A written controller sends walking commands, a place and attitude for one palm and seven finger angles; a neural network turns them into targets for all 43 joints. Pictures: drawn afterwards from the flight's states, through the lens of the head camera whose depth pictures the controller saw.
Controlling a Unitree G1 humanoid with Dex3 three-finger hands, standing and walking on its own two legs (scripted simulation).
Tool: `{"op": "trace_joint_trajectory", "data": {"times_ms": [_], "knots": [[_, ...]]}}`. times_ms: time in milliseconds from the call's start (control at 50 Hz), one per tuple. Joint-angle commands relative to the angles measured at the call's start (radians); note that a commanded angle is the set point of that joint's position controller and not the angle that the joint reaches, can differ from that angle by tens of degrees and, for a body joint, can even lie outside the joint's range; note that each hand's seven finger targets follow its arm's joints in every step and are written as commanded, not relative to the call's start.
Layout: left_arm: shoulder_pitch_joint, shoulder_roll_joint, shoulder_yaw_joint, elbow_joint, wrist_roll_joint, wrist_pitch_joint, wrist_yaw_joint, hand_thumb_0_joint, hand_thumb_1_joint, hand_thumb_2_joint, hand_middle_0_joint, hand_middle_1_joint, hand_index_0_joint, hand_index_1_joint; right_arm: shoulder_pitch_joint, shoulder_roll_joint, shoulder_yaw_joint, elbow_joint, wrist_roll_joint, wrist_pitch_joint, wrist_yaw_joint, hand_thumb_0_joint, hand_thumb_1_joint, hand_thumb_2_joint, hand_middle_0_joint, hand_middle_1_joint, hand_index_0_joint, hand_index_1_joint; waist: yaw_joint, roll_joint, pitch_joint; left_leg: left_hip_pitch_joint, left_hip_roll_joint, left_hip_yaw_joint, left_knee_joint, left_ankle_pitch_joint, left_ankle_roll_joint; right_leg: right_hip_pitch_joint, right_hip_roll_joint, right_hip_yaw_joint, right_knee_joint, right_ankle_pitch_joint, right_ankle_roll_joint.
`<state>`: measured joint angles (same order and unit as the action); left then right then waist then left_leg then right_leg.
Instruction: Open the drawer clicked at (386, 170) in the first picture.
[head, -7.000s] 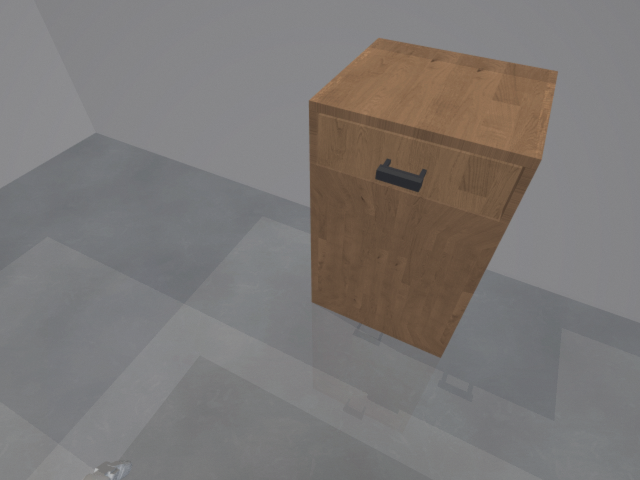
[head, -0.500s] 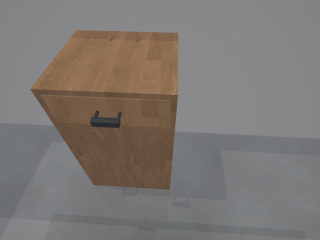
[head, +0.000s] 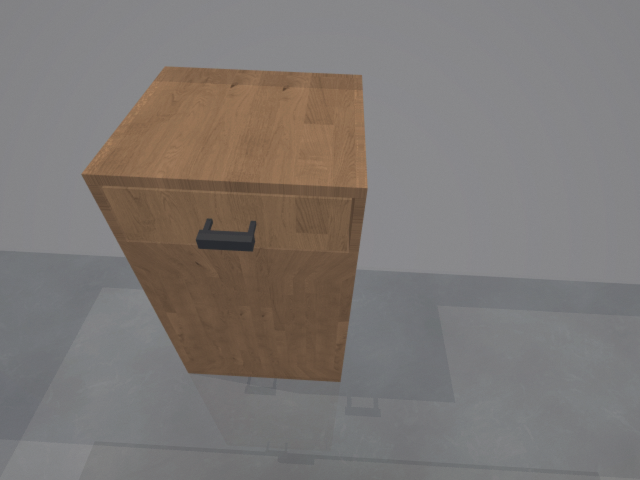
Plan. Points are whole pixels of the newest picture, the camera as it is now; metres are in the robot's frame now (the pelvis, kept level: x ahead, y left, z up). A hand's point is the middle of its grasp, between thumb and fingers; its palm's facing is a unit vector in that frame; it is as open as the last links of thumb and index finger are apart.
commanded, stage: come to a stop and stand still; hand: left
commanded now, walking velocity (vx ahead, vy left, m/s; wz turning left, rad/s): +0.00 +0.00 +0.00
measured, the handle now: (228, 232) +0.54 +0.20 -0.05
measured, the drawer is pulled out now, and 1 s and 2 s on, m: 0.00 0.00 0.00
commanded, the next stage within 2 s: look again from close up in 0.74 s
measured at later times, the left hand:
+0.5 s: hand out of the picture -0.01 +0.16 -0.18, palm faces +0.03 -0.99 -0.12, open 7.4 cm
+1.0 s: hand out of the picture +0.00 +0.16 -0.17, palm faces +0.03 -0.99 -0.14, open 7.4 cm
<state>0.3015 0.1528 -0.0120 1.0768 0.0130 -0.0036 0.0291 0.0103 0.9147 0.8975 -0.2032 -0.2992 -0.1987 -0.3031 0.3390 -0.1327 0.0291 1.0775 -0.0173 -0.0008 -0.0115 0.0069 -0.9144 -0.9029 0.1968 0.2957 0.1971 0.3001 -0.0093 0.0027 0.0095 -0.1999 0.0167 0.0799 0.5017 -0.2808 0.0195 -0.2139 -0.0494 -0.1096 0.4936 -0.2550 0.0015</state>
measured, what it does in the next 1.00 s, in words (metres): stands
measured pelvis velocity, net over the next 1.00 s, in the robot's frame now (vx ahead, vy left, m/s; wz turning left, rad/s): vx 0.02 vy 0.02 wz -0.01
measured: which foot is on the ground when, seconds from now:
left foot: down 0.00-1.00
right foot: down 0.00-1.00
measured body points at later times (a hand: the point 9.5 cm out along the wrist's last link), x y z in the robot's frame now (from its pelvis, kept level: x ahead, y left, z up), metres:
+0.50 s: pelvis +0.01 +0.02 +0.00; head +0.01 +0.02 +0.45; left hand -0.01 +0.22 -0.16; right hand +0.00 -0.19 -0.16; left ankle +0.00 +0.10 -0.74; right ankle +0.01 -0.12 -0.74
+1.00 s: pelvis +0.02 +0.02 +0.00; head +0.03 +0.02 +0.45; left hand +0.00 +0.21 -0.16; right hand +0.00 -0.18 -0.16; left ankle +0.00 +0.10 -0.74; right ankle +0.01 -0.12 -0.74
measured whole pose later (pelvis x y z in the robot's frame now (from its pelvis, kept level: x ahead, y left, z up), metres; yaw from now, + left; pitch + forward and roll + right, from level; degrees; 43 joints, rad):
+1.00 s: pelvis +0.02 +0.02 +0.00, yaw -1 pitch -1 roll +0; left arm 0.34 0.10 -0.01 1.12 0.02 -0.01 0.04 0.01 0.91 0.90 -0.20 -0.30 -0.20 -0.30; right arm 0.33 -0.10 0.02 1.14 -0.01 -0.03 -0.03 0.00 -0.91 -0.90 0.20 0.30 0.20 0.30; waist 0.00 -0.01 0.02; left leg -0.13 -0.01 0.10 0.43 -0.28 0.04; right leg -0.16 -0.07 -0.09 0.44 -0.26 0.03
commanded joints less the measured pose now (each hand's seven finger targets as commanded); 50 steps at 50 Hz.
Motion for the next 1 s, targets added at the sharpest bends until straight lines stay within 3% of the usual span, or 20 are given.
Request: {"op": "trace_joint_trajectory", "data": {"times_ms": [0, 280, 420, 620, 980], "knots": [[0.068, 0.068, 0.016, -0.028, -0.002, -0.012, 0.005, 0.000, 0.900, 0.900, -0.200, -0.300, -0.200, -0.300, 0.049, -0.105, -0.024, -0.030, -0.001, -0.019, -0.010, 0.000, -0.900, -0.900, 0.200, 0.300, 0.200, 0.300, 0.018, 0.005, 0.093, -0.139, 0.093, -0.129, -0.182, -0.050, 0.029, 0.017, -0.053, 0.089, -0.087, -0.009, -0.036], [0.106, 0.040, 0.015, 0.006, 0.000, -0.019, 0.009, 0.000, 0.900, 0.900, -0.200, -0.300, -0.200, -0.300, 0.067, -0.084, -0.023, 0.011, 0.005, -0.032, -0.016, 0.000, -0.900, -0.900, 0.200, 0.300, 0.200, 0.300, 0.013, -0.001, 0.062, -0.054, 0.094, -0.102, -0.162, 0.127, 0.032, 0.032, -0.065, 0.086, -0.087, 0.109, -0.028], [0.120, 0.023, 0.015, 0.021, 0.001, -0.018, 0.010, 0.000, 0.900, 0.900, -0.200, -0.300, -0.200, -0.300, 0.056, -0.078, -0.023, 0.022, 0.005, -0.033, -0.020, 0.000, -0.900, -0.900, 0.200, 0.300, 0.200, 0.300, 0.016, 0.007, 0.093, -0.050, 0.093, -0.099, -0.171, 0.133, 0.034, 0.023, -0.066, 0.083, -0.097, 0.113, -0.023], [0.125, 0.017, 0.016, 0.031, 0.001, -0.018, 0.012, 0.000, 0.900, 0.900, -0.200, -0.300, -0.200, -0.300, 0.061, -0.075, -0.023, 0.036, 0.005, -0.037, -0.025, 0.000, -0.900, -0.900, 0.200, 0.300, 0.200, 0.300, 0.014, -0.005, 0.073, -0.011, 0.094, -0.092, -0.164, 0.218, 0.034, 0.045, -0.069, 0.081, -0.097, 0.159, -0.022], [0.127, 0.014, 0.019, 0.030, 0.001, -0.017, 0.014, 0.000, 0.900, 0.900, -0.200, -0.300, -0.200, -0.300, 0.074, -0.060, -0.023, 0.053, 0.006, -0.037, -0.027, 0.000, -0.900, -0.900, 0.200, 0.300, 0.200, 0.300, 0.017, -0.023, 0.078, -0.001, 0.095, -0.087, -0.170, 0.230, 0.034, 0.059, -0.067, 0.081, -0.103, 0.171, -0.023]]}}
